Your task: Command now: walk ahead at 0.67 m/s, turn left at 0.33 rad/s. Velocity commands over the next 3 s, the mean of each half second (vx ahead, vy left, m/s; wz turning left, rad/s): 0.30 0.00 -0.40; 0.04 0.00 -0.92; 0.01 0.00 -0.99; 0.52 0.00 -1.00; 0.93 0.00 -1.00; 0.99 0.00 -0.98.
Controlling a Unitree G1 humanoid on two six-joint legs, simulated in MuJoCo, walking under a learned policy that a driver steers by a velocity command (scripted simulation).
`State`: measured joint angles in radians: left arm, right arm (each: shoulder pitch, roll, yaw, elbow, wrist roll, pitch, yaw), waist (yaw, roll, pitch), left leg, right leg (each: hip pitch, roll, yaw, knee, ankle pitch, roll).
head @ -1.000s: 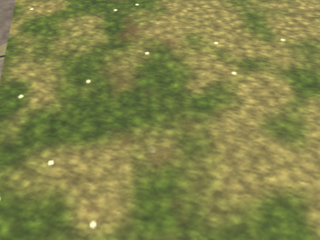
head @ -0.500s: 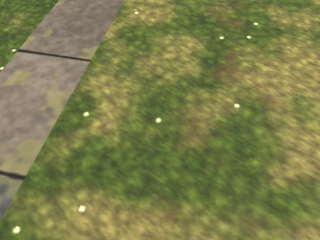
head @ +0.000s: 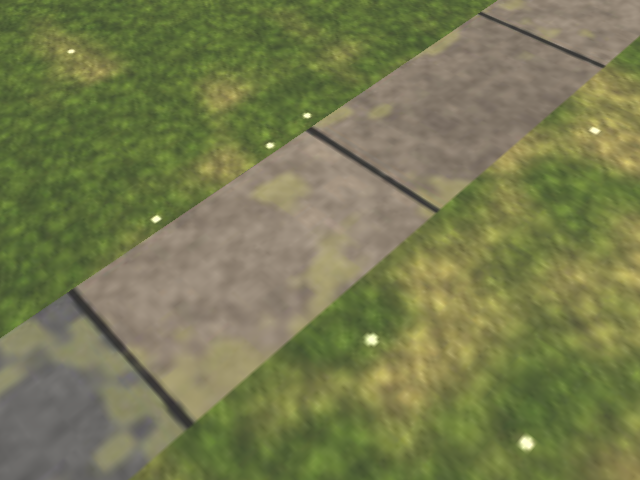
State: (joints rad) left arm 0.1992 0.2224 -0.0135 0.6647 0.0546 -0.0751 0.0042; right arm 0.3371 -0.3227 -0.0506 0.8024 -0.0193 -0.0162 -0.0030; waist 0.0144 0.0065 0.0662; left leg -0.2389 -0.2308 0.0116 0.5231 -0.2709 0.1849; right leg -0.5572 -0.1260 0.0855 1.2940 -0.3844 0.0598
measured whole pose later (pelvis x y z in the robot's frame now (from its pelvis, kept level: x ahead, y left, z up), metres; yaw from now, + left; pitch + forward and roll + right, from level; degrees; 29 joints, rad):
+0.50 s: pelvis +0.27 -0.10 +0.01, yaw -16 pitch +0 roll +2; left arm 0.31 0.29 0.07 0.75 0.00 0.03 -0.01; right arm 0.08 -0.27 0.00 0.68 -0.05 0.04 -0.03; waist 0.06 0.01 0.11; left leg -0.60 0.00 -0.13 1.10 -0.33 -0.04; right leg -0.38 0.20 0.13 0.41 -0.01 -0.13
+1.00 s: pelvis +0.38 -0.05 +0.02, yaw -44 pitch +1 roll +0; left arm 0.25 0.38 0.10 0.73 0.02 0.05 -0.01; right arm 0.10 -0.34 -0.02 0.70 -0.02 0.02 -0.06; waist 0.03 -0.05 0.06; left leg -0.24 -0.06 -0.09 0.39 -0.15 0.03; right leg -0.46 0.23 0.26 0.90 -0.40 0.04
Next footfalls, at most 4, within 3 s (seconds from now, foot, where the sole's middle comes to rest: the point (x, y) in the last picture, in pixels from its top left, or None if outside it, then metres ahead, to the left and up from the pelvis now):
0.22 right None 0.41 -0.14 -0.76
0.90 left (366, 465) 0.49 -0.02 -0.76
1.44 right None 0.30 -0.11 -0.76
1.88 left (465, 448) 0.53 -0.22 -0.76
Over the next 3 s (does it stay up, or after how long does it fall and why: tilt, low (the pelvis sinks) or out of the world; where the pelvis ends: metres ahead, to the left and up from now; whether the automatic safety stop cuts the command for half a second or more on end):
stays up -0.09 -0.86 0.01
